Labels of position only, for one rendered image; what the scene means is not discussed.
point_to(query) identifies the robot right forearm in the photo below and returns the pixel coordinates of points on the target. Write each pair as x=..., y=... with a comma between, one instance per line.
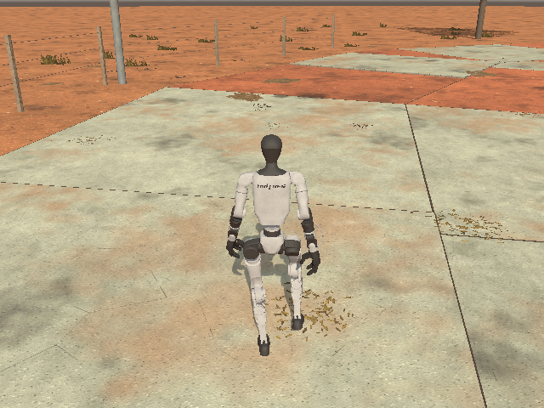
x=309, y=233

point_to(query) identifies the robot right thigh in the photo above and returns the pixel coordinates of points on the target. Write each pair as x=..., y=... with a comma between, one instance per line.
x=292, y=248

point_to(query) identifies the robot torso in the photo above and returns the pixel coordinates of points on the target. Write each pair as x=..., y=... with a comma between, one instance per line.
x=271, y=200

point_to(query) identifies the right robot upper arm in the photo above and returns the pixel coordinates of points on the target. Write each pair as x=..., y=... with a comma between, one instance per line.
x=301, y=194

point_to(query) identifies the robot left forearm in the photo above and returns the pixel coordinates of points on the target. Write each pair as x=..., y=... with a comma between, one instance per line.
x=234, y=226

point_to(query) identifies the robot left hand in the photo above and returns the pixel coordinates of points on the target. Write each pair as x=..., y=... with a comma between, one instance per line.
x=236, y=245

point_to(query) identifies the robot right hand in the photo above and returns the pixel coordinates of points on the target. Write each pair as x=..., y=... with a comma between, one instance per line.
x=315, y=262

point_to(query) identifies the left robot upper arm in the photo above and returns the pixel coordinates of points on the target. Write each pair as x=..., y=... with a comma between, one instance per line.
x=244, y=180

